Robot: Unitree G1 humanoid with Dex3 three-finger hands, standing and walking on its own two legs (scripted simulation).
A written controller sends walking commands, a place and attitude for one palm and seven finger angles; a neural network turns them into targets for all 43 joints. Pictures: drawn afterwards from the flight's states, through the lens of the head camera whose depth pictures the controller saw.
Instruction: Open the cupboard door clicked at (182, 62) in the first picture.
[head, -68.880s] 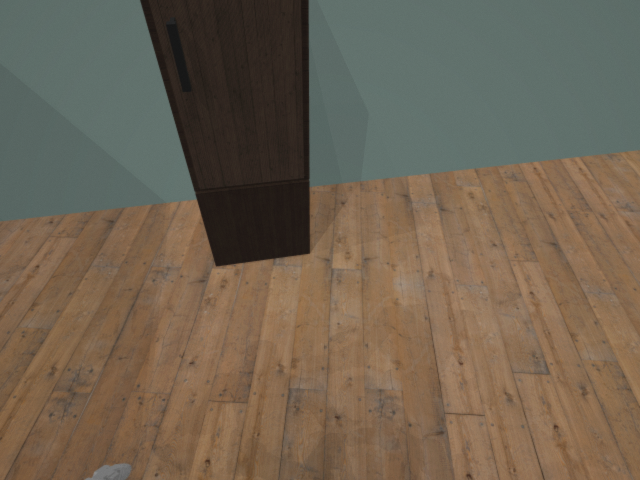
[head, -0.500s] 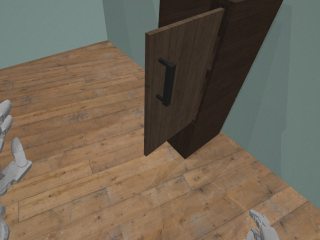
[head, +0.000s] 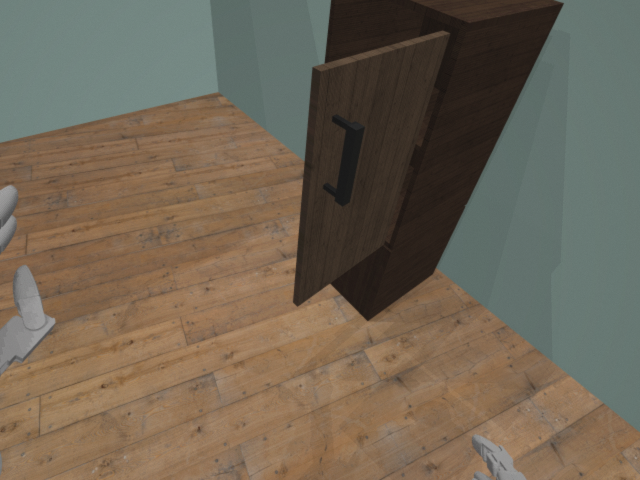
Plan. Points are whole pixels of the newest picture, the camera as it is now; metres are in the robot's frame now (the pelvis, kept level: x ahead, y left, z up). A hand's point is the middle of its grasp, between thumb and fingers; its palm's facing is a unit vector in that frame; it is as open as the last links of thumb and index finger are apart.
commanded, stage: stop stepping back and stand still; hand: left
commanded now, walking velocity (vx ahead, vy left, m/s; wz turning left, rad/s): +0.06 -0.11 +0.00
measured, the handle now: (340, 161) +0.61 +0.00 +0.09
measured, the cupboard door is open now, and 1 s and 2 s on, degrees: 94 94 94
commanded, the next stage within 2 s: let the arm hang, fingers relaxed in 0.06 s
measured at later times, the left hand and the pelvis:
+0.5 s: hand out of the picture +0.11 +0.12 -0.16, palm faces +0.08 -0.99 -0.11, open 6.8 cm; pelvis +0.01 -0.03 -0.01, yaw +1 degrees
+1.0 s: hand out of the picture -0.01 +0.13 -0.17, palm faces +0.03 -0.98 -0.20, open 7.3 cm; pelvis +0.00 -0.03 +0.01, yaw -1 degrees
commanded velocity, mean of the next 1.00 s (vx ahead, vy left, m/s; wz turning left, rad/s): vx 0.00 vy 0.00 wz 0.00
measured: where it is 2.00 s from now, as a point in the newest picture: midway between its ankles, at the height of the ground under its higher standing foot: outside the picture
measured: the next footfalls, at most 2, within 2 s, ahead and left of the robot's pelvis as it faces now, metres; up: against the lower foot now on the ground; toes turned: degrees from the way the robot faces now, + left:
right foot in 0.20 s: +0.02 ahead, -0.14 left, +0.00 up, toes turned -6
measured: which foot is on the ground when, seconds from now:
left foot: down 0.00-1.00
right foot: up 0.00-0.18, down 0.20-1.00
